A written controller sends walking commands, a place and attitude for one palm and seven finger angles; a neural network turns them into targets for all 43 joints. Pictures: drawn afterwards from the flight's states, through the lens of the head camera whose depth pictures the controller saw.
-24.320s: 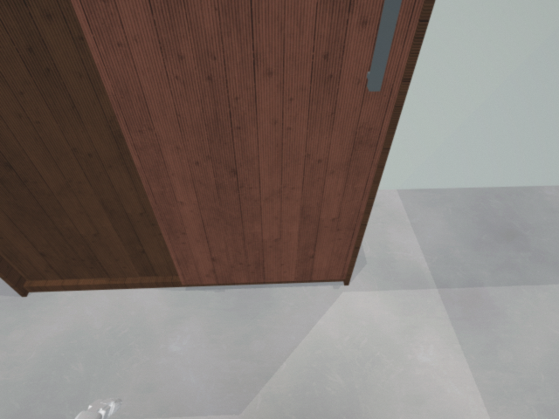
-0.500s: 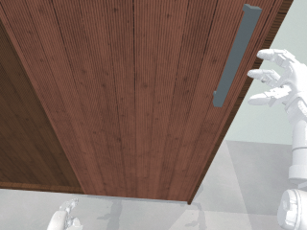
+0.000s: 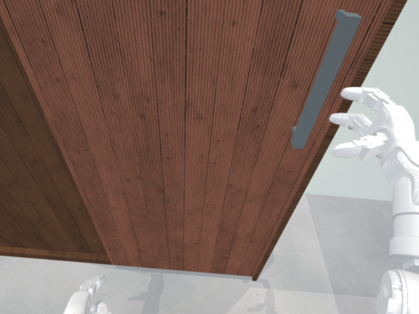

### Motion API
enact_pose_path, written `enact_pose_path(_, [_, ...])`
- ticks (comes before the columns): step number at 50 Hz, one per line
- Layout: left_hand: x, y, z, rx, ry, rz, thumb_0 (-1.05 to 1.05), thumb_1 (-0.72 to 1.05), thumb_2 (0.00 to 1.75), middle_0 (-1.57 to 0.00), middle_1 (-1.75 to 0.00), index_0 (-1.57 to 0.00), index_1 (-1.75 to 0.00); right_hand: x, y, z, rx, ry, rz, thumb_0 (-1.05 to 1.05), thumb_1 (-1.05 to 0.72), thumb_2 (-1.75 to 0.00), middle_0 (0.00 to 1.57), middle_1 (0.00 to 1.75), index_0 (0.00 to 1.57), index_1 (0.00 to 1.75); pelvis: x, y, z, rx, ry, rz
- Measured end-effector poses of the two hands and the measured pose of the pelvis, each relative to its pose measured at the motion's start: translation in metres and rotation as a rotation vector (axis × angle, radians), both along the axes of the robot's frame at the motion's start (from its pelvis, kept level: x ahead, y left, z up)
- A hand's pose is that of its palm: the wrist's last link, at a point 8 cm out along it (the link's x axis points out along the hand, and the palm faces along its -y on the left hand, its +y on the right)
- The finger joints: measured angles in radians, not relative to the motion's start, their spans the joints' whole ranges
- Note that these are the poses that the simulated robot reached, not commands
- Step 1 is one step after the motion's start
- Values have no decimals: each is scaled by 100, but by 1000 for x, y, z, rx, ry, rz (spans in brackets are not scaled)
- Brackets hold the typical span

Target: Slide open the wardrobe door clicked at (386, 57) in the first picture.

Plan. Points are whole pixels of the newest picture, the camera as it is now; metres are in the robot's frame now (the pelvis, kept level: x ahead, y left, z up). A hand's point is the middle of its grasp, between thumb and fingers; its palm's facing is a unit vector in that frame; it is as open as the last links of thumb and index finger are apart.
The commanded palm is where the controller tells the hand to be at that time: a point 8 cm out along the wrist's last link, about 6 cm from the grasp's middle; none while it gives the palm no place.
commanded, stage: move the hooked fingers beside the handle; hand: right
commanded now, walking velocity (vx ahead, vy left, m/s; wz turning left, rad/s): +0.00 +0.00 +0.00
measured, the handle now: (316, 87) +0.47 -0.15 +0.26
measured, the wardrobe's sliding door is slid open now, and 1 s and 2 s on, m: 0.00 0.00 0.00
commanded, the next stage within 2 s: feel for the door with the fingertips in 0.76 s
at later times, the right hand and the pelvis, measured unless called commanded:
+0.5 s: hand (355, 119) +0.40 -0.21 +0.24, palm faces +0.05 +1.00 +0.00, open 14.0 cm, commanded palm +0.37 -0.26 +0.25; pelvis -0.01 +0.01 +0.00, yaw +0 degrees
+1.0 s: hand (363, 117) +0.38 -0.21 +0.26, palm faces +0.02 +1.00 -0.03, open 14.0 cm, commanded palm +0.36 -0.25 +0.25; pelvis -0.01 +0.00 +0.00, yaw -1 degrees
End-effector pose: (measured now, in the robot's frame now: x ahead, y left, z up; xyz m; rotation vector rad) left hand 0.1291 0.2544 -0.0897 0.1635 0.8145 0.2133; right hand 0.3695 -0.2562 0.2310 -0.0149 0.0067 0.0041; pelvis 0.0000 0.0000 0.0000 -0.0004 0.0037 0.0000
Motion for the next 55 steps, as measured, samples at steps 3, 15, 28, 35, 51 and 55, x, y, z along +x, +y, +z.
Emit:
enact_pose_path(3, [2, -1, 3, 12, -3, -11, 2, 91, 90, -21, -30, -20, -30, -4, 2, -2, 19, -43, -8, -2, 50, -30, 30, 120, 30, 120, -1, 1, 0, -1, -5, 0])
enact_pose_path(15, [11, -3, 7, 7, -42, -23, 1, 91, 90, -21, -30, -21, -30, 4, -1, 18, 1, -9, -23, -1, 51, -30, 30, 120, 30, 120, -6, 3, 0, 4, -1, -10])
enact_pose_path(28, [-7, 4, 4, 25, 9, 1, 2, 91, 90, -21, -30, -21, -30, 8, -7, 20, -1, -105, -58, -2, 50, -30, 30, 120, 30, 120, -4, 5, 0, 3, -1, 2])
enact_pose_path(35, [-4, 4, 1, 3, -2, 19, 2, 91, 90, -21, -30, -21, -30, 6, 1, 16, 6, -36, 4, -1, 50, -30, 30, 120, 30, 120, 0, 1, 0, 0, 4, 6])
enact_pose_path(51, [23, -8, 12, 21, -59, -55, 2, 91, 90, -21, -30, -21, -30, -8, 1, 26, -19, -89, -2, -2, 51, -30, 29, 120, 30, 120, -7, 1, 0, 8, -8, -20])
enact_pose_path(55, [25, -13, 11, 1, -74, -53, 2, 91, 90, -21, -30, -21, -30, 1, 20, 18, 3, -15, 42, -1, 51, -30, 30, 120, 30, 120, -9, -1, 0, 6, -2, -18])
